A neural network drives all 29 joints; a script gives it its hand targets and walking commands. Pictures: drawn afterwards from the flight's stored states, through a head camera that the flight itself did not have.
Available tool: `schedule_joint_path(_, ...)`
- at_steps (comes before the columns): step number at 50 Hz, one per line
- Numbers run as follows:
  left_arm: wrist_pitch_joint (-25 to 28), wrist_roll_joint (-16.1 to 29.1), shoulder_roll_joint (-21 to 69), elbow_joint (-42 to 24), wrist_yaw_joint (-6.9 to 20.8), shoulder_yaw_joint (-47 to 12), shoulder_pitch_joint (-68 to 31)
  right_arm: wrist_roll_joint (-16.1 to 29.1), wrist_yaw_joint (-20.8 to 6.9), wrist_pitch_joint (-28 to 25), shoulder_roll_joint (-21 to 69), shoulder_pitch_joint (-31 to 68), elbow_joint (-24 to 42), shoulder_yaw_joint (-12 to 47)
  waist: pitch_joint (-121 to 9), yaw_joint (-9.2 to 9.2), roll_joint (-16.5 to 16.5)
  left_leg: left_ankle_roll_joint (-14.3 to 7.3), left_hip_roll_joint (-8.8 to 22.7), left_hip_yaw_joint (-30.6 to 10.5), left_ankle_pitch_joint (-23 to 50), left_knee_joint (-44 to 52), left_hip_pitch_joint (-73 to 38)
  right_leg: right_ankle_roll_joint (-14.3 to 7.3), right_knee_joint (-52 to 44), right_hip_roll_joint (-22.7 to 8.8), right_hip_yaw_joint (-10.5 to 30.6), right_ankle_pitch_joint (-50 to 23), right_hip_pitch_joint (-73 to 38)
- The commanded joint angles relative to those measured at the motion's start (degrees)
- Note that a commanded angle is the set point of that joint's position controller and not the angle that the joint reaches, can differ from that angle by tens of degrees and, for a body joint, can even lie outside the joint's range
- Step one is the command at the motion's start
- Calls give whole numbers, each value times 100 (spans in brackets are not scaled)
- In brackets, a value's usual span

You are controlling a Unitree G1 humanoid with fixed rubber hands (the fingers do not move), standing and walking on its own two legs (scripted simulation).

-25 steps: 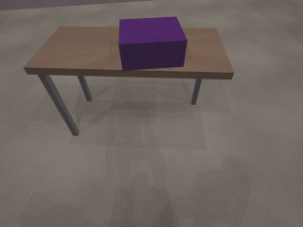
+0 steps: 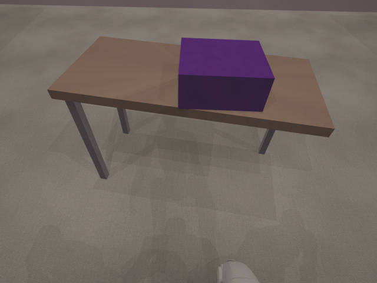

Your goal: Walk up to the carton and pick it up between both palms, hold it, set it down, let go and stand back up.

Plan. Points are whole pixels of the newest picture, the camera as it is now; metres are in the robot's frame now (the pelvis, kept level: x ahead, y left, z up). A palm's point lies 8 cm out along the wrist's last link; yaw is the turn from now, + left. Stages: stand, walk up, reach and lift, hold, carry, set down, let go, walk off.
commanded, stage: walk up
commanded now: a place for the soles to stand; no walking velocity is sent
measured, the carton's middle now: (220, 73) +0.84 -0.11 -0.01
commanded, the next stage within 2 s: none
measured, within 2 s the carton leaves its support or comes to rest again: neither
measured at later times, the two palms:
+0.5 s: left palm (130, 253) +0.21 +0.15 -0.13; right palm (322, 223) +0.29 -0.35 -0.12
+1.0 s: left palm (152, 205) +0.34 +0.11 -0.14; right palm (301, 187) +0.42 -0.35 -0.15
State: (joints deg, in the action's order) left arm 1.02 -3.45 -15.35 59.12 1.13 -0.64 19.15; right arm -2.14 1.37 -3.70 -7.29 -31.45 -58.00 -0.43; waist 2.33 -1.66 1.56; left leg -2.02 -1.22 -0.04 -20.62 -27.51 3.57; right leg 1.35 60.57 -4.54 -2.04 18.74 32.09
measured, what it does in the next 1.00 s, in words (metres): walks ahead: right foot, then left foot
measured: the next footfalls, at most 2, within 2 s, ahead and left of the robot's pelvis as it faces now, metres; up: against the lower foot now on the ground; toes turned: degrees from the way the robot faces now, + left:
right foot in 0.22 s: +0.30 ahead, -0.17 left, +0.00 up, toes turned -6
left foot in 0.66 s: +0.41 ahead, +0.01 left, +0.00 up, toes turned -1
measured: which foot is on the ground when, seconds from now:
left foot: down 0.00-0.24, up 0.26-0.64, down 0.66-1.00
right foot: up 0.00-0.20, down 0.22-0.70, up 0.72-0.96, down 0.98-1.00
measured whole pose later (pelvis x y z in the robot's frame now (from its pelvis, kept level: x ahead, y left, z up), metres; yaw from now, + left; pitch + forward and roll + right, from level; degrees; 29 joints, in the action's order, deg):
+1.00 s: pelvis +0.33 -0.13 -0.02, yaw +2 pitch -2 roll +1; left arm 0.2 -0.8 -11.9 51.8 -1.1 -1.1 18.0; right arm -0.9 2.0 1.5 -11.0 -11.6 -51.2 0.9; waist 5.4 0.3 -0.8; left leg 0.7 4.6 4.7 -12.8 -37.1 21.6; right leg 1.6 38.4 -3.0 -1.4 20.7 14.7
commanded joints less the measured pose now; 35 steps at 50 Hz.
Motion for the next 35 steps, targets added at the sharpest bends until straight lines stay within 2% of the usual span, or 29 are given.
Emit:
schedule_joint_path(1, 16, 34, -99, -441, 26, -36, -232, -15, -24, -219, -891, -386, 206, -156, 1188, 121, -689, -631, 1221, -857, 2147, 1295, 911, 65, -706, -122, -190, -1170, 312)
schedule_joint_path(3, 46, 56, -35, -647, 41, -61, -600, -81, -28, -244, -945, -425, 218, -153, 1188, 67, -810, -570, 1159, -729, 2308, 1116, 807, 25, -1407, -125, -219, -1509, 112)
schedule_joint_path(5, 103, 46, -61, -807, 21, -52, -858, -134, -24, -245, -1015, -451, 273, -152, 1162, -27, -877, -510, 1214, -669, 2328, 950, 656, -94, -1959, -65, -314, -1595, -296)
schedule_joint_path(6, 122, 46, -99, -841, 7, -25, -805, -161, -24, -232, -1068, -465, 296, -160, 1104, -8, -896, -503, 1296, -738, 2194, 818, 571, -162, -2213, -20, -293, -1508, -558)
schedule_joint_path(7, 139, 42, -168, -775, -22, 29, -536, -186, -21, -206, -1183, -430, 340, -175, 960, 110, -900, -533, 1347, -746, 2263, 534, 470, -223, -2380, 48, -317, -1316, -918)
schedule_joint_path(8, 168, 1, -290, -701, -57, 102, -94, -181, -27, -176, -1299, -340, 410, -192, 751, 302, -850, -528, 1305, -642, 2611, -17, 572, -300, -2609, 160, -446, -1192, -1573)
schedule_joint_path(9, 198, -37, -433, -554, -102, 200, 546, -170, -37, -143, -1296, -351, 430, -195, 373, 614, -430, -418, 1078, -544, 2695, -975, 828, -401, -2914, 335, -467, -1238, -2536)
schedule_joint_path(10, 223, -63, -702, -352, -144, 350, 1285, -157, -61, -115, -1092, -620, 438, -141, -168, 856, 132, -275, 681, -291, 2203, -2367, 1232, -506, -2878, 175, -154, -1036, -3539)
schedule_joint_path(11, 227, -70, -1153, -399, -197, 506, 1818, -65, -78, -79, -734, -1024, 564, -35, -936, 947, 1187, -9, 17, -4, 233, -4273, 1912, -942, -3308, -1227, 1755, -103, -4232)
schedule_joint_path(12, 152, 154, -1446, -526, -233, 580, 1482, 86, -30, 34, -544, -1349, 628, 1, -1084, 682, 1600, 105, -331, -137, -1555, -5133, 2870, -1622, -4308, -2111, 3881, 867, -4462)
schedule_joint_path(13, 79, 349, -1387, -673, -289, 614, 933, 62, -4, 117, -883, -925, 680, -89, -610, 681, 1055, 70, 174, -396, -1292, -5481, 3023, -1864, -5017, -2310, 4282, 2557, -3701)
schedule_joint_path(14, 66, 418, -1081, -800, -298, 499, 627, 8, -25, 84, -1111, -257, 821, -157, 150, 695, 552, 15, 350, -472, -882, -5541, 3034, -1616, -5108, -2015, 3576, 2130, -2845)
schedule_joint_path(15, 86, 378, -888, -810, -294, 376, 428, 6, -72, 39, -1002, 132, 923, -147, 511, 656, 275, -31, 469, -528, -664, -5353, 2966, -1462, -4905, -1747, 2543, 1067, -2433)
schedule_joint_path(16, 128, 302, -686, -826, -276, 302, 337, -14, -117, 24, -823, 180, 936, -140, 573, 490, 130, -33, 545, -530, -513, -4816, 2730, -1284, -4706, -1522, 1750, 160, -2166)
schedule_joint_path(18, 208, 219, -417, -736, -220, 269, 324, -66, -191, 15, -564, 63, 970, -97, 359, 266, -175, 34, 503, -425, -365, -4374, 2246, -1199, -4545, -1179, 978, -798, -1884)
schedule_joint_path(19, 254, 175, -369, -710, -202, 253, 419, -90, -207, 29, -545, -41, 937, -108, 265, 197, -188, 61, 423, -315, -251, -4277, 2214, -1219, -4492, -1131, 801, -1117, -1925)
schedule_joint_path(21, 302, 170, -332, -632, -198, 226, 487, -107, -212, 60, -523, 110, 1032, -145, 236, 189, -101, 99, 372, -135, 41, -3814, 2259, -1251, -4456, -978, 367, -1457, -1889)
schedule_joint_path(22, 302, 154, -380, -617, -189, 234, 470, -98, -200, 79, -536, 273, 1145, -145, 342, 162, 95, 118, 371, -29, 237, -3475, 2346, -1250, -4484, -922, 265, -1346, -1801)
schedule_joint_path(25, 225, 115, -468, -704, -115, 200, 348, -36, -136, 104, -569, 916, 1485, -105, 678, 245, 465, 90, 419, 222, 764, -2101, 2331, -1163, -4518, -728, 32, -542, -1556)
schedule_joint_path(26, 178, 111, -477, -673, -108, 184, 379, 1, -114, 99, -612, 1110, 1517, -84, 774, 271, 615, 78, 387, 376, 873, -1689, 2252, -1160, -4378, -691, -19, -651, -1532)
schedule_joint_path(27, 143, 82, -459, -633, -98, 148, 469, -13, -71, 96, -632, 1245, 1554, -86, 838, 310, 605, 68, 330, 457, 1029, -1369, 2127, -1167, -4156, -753, -5, -1205, -1528)
schedule_joint_path(28, 103, 81, -454, -608, -85, 124, 560, -5, -26, 91, -634, 1206, 1530, -71, 698, 275, 562, 50, 284, 538, 1268, -1164, 1827, -1166, -3865, -774, -84, -1660, -1480)
schedule_joint_path(29, 65, 80, -478, -591, -82, 80, 603, 1, 24, 88, -631, 1090, 1493, -81, 546, 210, 322, -18, 201, 614, 1570, -920, 1393, -1125, -3481, -869, -67, -2160, -1409)
schedule_joint_path(30, 40, 131, -503, -635, -82, 61, 596, 18, 75, 69, -669, 914, 1421, -85, 300, 135, 81, -72, 146, 619, 1992, -686, 856, -1005, -3068, -822, -132, -2430, -1270)
schedule_joint_path(31, 29, 139, -423, -619, -82, -20, 701, -23, 107, 36, -734, 671, 1342, -90, 174, 27, -144, -117, 237, 436, 2497, -426, 482, -756, -2684, -705, -138, -2291, -1210)
schedule_joint_path(32, 10, 180, -322, -611, -82, -93, 845, -32, 136, 27, -929, 488, 1329, -134, -121, -16, -429, -230, 611, 21, 2778, -337, 93, -582, -2286, -545, -181, -1667, -1098)
schedule_joint_path(33, -33, 225, -159, -632, -98, -164, 1157, -25, 166, 44, -1251, 458, 1386, -194, -429, -13, -1005, -604, 1650, -1246, 3004, -103, -115, -297, -1473, -118, -370, -307, -893)
schedule_joint_path(34, -146, 220, -82, -605, -143, -144, 1490, 74, 196, 94, -1433, 416, 1428, -223, -494, 26, -1096, -1217, 2618, -2717, 2392, 610, 316, -126, -624, 352, -221, 1992, -951)
schedule_joint_path(35, -313, 196, -150, -542, -228, -85, 1426, 227, 243, 167, -1501, 640, 1370, -239, -256, 50, -942, -1641, 2736, -2727, 1288, 895, 715, -115, -232, 169, 226, 2436, -941)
